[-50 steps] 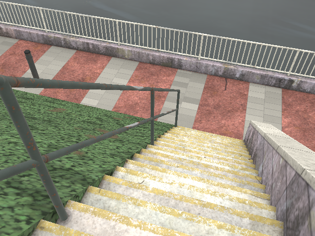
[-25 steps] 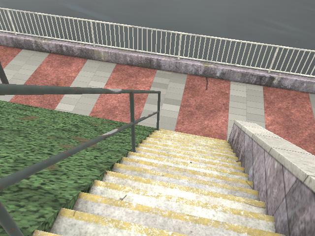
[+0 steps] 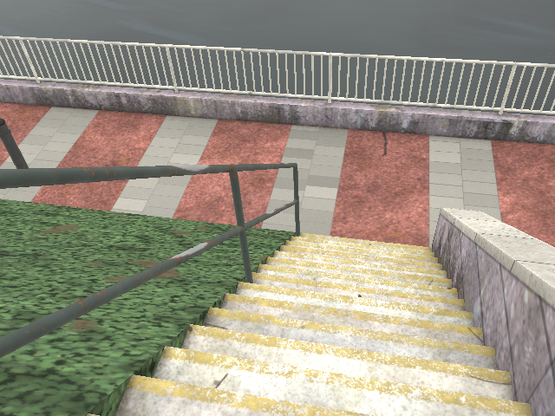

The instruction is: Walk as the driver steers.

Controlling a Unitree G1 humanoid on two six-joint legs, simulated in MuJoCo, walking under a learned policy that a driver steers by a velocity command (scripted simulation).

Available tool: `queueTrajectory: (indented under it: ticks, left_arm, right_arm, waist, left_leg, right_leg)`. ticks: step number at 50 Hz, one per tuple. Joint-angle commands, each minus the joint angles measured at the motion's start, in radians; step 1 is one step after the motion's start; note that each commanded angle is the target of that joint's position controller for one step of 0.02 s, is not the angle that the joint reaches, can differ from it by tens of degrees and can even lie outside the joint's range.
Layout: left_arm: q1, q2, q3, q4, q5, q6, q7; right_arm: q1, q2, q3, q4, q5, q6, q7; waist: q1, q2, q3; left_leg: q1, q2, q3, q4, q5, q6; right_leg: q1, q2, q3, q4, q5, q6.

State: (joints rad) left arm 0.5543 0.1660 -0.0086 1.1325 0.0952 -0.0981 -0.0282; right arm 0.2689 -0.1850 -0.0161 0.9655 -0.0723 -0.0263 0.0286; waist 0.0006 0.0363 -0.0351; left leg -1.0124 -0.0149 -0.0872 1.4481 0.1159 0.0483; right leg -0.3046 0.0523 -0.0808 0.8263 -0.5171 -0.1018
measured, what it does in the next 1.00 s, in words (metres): goes down: left foot 0.20 m lower, then right foot 0.20 m lower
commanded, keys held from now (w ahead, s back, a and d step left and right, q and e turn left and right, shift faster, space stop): w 1.00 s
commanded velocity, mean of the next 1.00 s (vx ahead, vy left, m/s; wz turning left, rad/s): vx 0.50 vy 0.00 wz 0.00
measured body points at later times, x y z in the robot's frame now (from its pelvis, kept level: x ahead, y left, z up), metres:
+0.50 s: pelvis +0.25 +0.03 -0.19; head +0.24 +0.04 +0.26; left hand +0.25 +0.27 -0.34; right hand +0.22 -0.22 -0.33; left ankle +0.24 +0.09 -0.90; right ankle +0.31 -0.14 -0.77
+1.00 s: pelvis +0.47 -0.03 -0.39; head +0.46 -0.05 +0.06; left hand +0.42 +0.21 -0.53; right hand +0.48 -0.27 -0.55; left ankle +0.57 +0.14 -0.93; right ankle +0.45 -0.09 -1.10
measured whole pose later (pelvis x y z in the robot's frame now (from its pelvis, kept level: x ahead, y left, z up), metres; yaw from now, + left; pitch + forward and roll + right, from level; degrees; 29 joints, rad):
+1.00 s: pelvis +0.47 -0.03 -0.39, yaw +0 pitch -1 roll +1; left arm 0.45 0.19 0.00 1.09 0.02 -0.06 -0.03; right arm 0.34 -0.19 -0.03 0.99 -0.05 0.00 -0.02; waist -0.04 0.02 -0.02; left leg -0.97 0.00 -0.10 1.59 -0.15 0.04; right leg -0.30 0.04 -0.08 0.76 -0.44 -0.09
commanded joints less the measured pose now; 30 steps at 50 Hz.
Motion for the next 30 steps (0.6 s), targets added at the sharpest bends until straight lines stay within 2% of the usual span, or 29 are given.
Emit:
queueTrajectory:
  ticks: [1, 2, 3, 4, 5, 6, 7, 8, 9, 11, 12, 13, 14, 15, 16, 17, 18, 19, 20, 21, 22, 23, 24, 25, 26, 27, 28, 29, 30]
  left_arm:
    - [0.012, 0.102, 0.001, -0.030, 0.087, -0.075, 0.015]
    - [-0.018, 0.124, 0.014, -0.049, -0.155, -0.021, 0.041]
    - [-0.048, 0.116, 0.007, -0.070, -0.180, -0.003, 0.051]
    - [-0.046, 0.113, 0.007, -0.090, -0.165, 0.012, 0.063]
    - [-0.037, 0.108, 0.006, -0.096, -0.142, 0.030, 0.067]
    - [0.004, 0.103, 0.012, -0.088, -0.110, 0.042, 0.069]
    - [0.052, 0.076, 0.007, -0.077, -0.087, 0.053, 0.073]
    - [0.072, 0.071, 0.008, -0.071, -0.079, 0.058, 0.077]
    - [0.080, 0.064, 0.008, -0.071, -0.061, 0.063, 0.081]
    - [0.106, 0.078, 0.017, -0.051, -0.046, 0.063, 0.085]
    - [0.055, 0.094, 0.021, -0.043, -0.061, 0.062, 0.083]
    - [-0.009, 0.114, 0.024, -0.066, -0.056, 0.057, 0.080]
    - [-0.028, 0.114, 0.029, -0.061, -0.052, 0.054, 0.074]
    - [0.051, 0.129, 0.041, -0.056, -0.063, 0.055, 0.072]
    - [0.038, 0.139, 0.062, -0.047, -0.062, 0.062, 0.064]
    - [0.120, 0.102, 0.059, -0.089, -0.091, 0.065, 0.074]
    - [0.068, 0.129, 0.052, -0.115, -0.085, 0.066, 0.079]
    - [0.089, 0.052, 0.009, -0.131, -0.029, 0.030, -0.046]
    - [0.028, 0.112, 0.036, -0.162, -0.057, 0.004, -0.055]
    - [-0.156, 0.170, 0.072, -0.176, -0.053, 0.038, 0.020]
    - [-0.161, 0.145, 0.070, -0.176, -0.044, 0.062, 0.042]
    - [-0.197, 0.085, 0.053, -0.189, -0.050, 0.083, 0.043]
    - [-0.199, 0.059, 0.050, -0.172, -0.027, 0.103, 0.040]
    - [-0.040, -0.037, -0.010, -0.103, 0.017, 0.047, -0.063]
    - [-0.055, -0.028, -0.005, -0.111, 0.067, 0.016, -0.097]
    - [-0.148, 0.098, 0.063, -0.160, -0.045, 0.054, -0.007]
    - [-0.220, 0.116, 0.054, -0.192, -0.066, 0.068, 0.021]
    - [-0.276, 0.105, 0.049, -0.203, -0.066, 0.073, 0.029]
    - [-0.265, 0.067, 0.005, -0.159, 0.036, 0.051, -0.039]
  right_arm:
    - [0.031, -0.102, 0.009, -0.038, -0.052, -0.074, 0.084]
    - [-0.079, -0.102, -0.032, -0.047, 0.032, -0.036, -0.004]
    - [-0.118, -0.080, -0.017, -0.057, 0.057, -0.022, -0.019]
    - [-0.170, -0.053, -0.015, -0.050, 0.054, -0.012, -0.017]
    - [-0.184, -0.024, -0.008, -0.049, 0.048, 0.004, -0.013]
    - [-0.203, -0.016, -0.007, -0.051, 0.045, 0.018, -0.011]
    - [-0.239, -0.016, -0.007, -0.069, 0.050, 0.021, -0.011]
    - [-0.280, -0.030, -0.011, -0.089, 0.061, 0.015, -0.016]
    - [-0.301, -0.026, -0.010, -0.111, 0.074, 0.004, -0.018]
    - [-0.291, -0.038, -0.012, -0.126, 0.089, -0.024, -0.017]
    - [-0.174, -0.045, -0.019, -0.081, 0.062, -0.025, -0.016]
    - [-0.023, -0.091, -0.029, -0.039, 0.073, -0.022, -0.018]
    - [0.127, -0.147, -0.051, 0.024, 0.076, -0.016, -0.018]
    - [0.160, -0.145, -0.058, 0.039, 0.069, -0.014, -0.023]
    - [0.311, -0.172, -0.074, 0.101, 0.060, -0.011, -0.018]
    - [0.325, -0.146, -0.051, 0.085, 0.070, -0.006, 0.001]
    - [0.342, -0.137, -0.042, 0.073, 0.097, 0.002, 0.011]
    - [0.396, -0.280, -0.073, 0.092, -0.119, -0.007, 0.081]
    - [0.304, -0.264, -0.085, 0.094, -0.108, -0.018, 0.094]
    - [0.170, -0.086, -0.034, 0.071, 0.097, -0.006, 0.011]
    - [0.154, -0.056, -0.005, 0.055, 0.096, -0.014, -0.010]
    - [0.107, -0.004, 0.023, 0.044, 0.087, -0.027, -0.030]
    - [0.119, -0.055, 0.013, 0.043, 0.081, -0.029, -0.042]
    - [0.140, -0.091, 0.012, 0.069, -0.084, -0.089, 0.010]
    - [0.127, -0.048, 0.022, 0.059, -0.081, -0.121, 0.013]
    - [0.130, -0.137, -0.018, 0.071, 0.099, -0.095, -0.031]
    - [0.134, -0.113, -0.007, 0.074, 0.142, -0.093, -0.042]
    - [0.134, -0.101, -0.001, 0.060, 0.136, -0.081, -0.051]
    - [0.246, -0.031, 0.041, 0.109, -0.077, -0.121, -0.021]
  waist:
    - [-0.006, -0.076, 0.154]
    - [-0.048, -0.075, 0.026]
    - [-0.033, -0.036, 0.016]
    - [-0.001, -0.037, 0.048]
    - [0.013, -0.072, 0.088]
    - [0.042, -0.095, 0.148]
    - [0.082, -0.111, 0.210]
    - [0.119, -0.109, 0.255]
    - [0.151, -0.118, 0.263]
    - [0.183, -0.090, 0.263]
    - [0.126, -0.138, 0.191]
    - [0.042, -0.145, 0.139]
    - [-0.007, -0.096, 0.078]
    - [-0.002, 0.045, 0.107]
    - [-0.067, 0.215, 0.036]
    - [-0.002, 0.201, -0.141]
    - [-0.044, 0.107, -0.171]
    - [-0.132, 0.114, -0.184]
    - [-0.079, 0.063, 0.055]
    - [0.012, 0.001, 0.021]
    - [0.022, 0.054, 0.082]
    - [0.078, -0.004, 0.164]
    - [0.077, 0.025, 0.174]
    - [0.075, 0.076, 0.231]
    - [0.060, 0.042, 0.187]
    - [0.112, 0.051, 0.030]
    - [0.093, 0.012, 0.036]
    - [0.056, -0.004, 0.038]
    - [-0.019, 0.042, 0.247]
  left_leg:
    - [-0.123, 0.058, -0.102, -0.312, 0.366, 0.034]
    - [0.100, 0.041, 0.009, -0.461, 0.369, 0.006]
    - [0.295, 0.036, 0.077, -0.565, 0.512, -0.004]
    - [0.415, 0.018, 0.107, -0.589, 0.553, -0.017]
    - [0.413, 0.017, 0.101, -0.611, 0.515, -0.021]
    - [0.341, 0.020, 0.099, -0.668, 0.442, -0.021]
    - [0.276, 0.027, 0.094, -0.753, 0.376, -0.020]
    - [0.269, 0.021, 0.090, -0.842, 0.329, -0.020]
    - [0.294, 0.022, 0.098, -0.959, 0.303, -0.020]
    - [0.407, 0.063, 0.084, -1.145, 0.290, -0.006]
    - [0.581, 0.071, 0.070, -0.962, 0.339, 0.015]
    - [0.667, 0.107, 0.021, -1.035, 0.246, 0.042]
    - [0.807, 0.093, 0.083, -1.120, 0.221, 0.049]
    - [0.925, 0.077, 0.148, -1.339, 0.167, 0.046]
    - [1.271, 0.198, 0.053, -1.153, 0.546, 0.118]
    - [1.602, 0.350, -0.061, -0.685, 0.820, 0.159]
    - [1.572, 0.364, -0.091, -0.744, 0.517, 0.188]
    - [1.459, 0.347, -0.156, -0.842, 0.303, 0.312]
    - [1.180, 0.439, -0.419, -1.015, -0.262, 0.375]
    - [1.043, 0.365, -0.233, -0.951, -0.358, 0.255]
    - [0.812, 0.341, -0.229, -0.942, -0.222, 0.247]
    - [0.518, 0.262, -0.100, -0.970, -0.170, 0.195]
    - [0.399, 0.235, -0.085, -0.973, -0.083, 0.186]
    - [0.237, 0.150, 0.020, -0.935, -0.188, 0.195]
    - [0.254, 0.144, 0.006, -0.909, -0.257, 0.201]
    - [0.474, 0.182, -0.134, -0.847, -0.224, 0.168]
    - [0.444, 0.167, -0.108, -0.785, -0.347, 0.143]
    - [0.428, 0.123, -0.074, -0.770, -0.442, 0.131]
    - [0.295, 0.148, -0.007, -0.757, -0.549, 0.156]
  right_leg:
    - [-0.104, -0.245, 0.339, -0.213, 0.383, -0.054]
    - [0.003, -0.209, 0.321, -0.168, 0.368, -0.053]
    - [-0.126, -0.186, 0.277, -0.168, 0.229, -0.057]
    - [-0.202, -0.166, 0.272, -0.165, 0.151, -0.060]
    - [-0.180, -0.164, 0.283, -0.135, 0.123, -0.065]
    - [-0.108, -0.163, 0.293, -0.093, 0.177, -0.076]
    - [-0.033, -0.159, 0.297, -0.055, 0.233, -0.080]
    - [0.010, -0.144, 0.297, -0.015, 0.302, -0.081]
    - [0.054, -0.132, 0.287, 0.018, 0.379, -0.087]
    - [0.092, -0.144, 0.303, 0.096, 0.538, -0.109]
    - [0.005, -0.180, 0.342, 0.212, 0.617, -0.120]
    - [0.001, -0.180, 0.382, 0.319, 0.624, -0.135]
    - [0.012, -0.161, 0.329, 0.471, 0.756, -0.122]
    - [-0.037, -0.074, 0.216, 0.682, 0.665, -0.089]
    - [-0.353, 0.052, 0.116, 1.117, -0.025, -0.061]
    - [-0.696, 0.063, 0.115, 1.283, -0.475, -0.033]
    - [-0.822, 0.010, 0.141, 1.201, -0.394, -0.049]
    - [-0.859, 0.004, 0.244, 1.267, -0.182, -0.028]
    - [-1.038, -0.085, 0.256, 1.163, 0.028, 0.011]
    - [-0.881, -0.061, 0.264, 0.899, 0.169, 0.039]
    - [-0.760, -0.071, 0.230, 0.785, 0.222, 0.065]
    - [-0.558, -0.069, 0.173, 0.508, 0.384, 0.114]
    - [-0.416, -0.067, 0.106, 0.457, 0.451, 0.126]
    - [-0.376, -0.133, 0.134, 0.501, 0.793, 0.050]
    - [-0.391, -0.163, 0.181, 0.330, 0.951, 0.026]
    - [-0.334, -0.101, 0.134, 0.285, 0.977, 0.064]
    - [-0.299, -0.116, 0.137, 0.143, 1.081, 0.074]
    - [-0.218, -0.086, 0.096, 0.067, 1.099, 0.087]
    - [-0.275, -0.160, 0.147, -0.048, 1.108, 0.091]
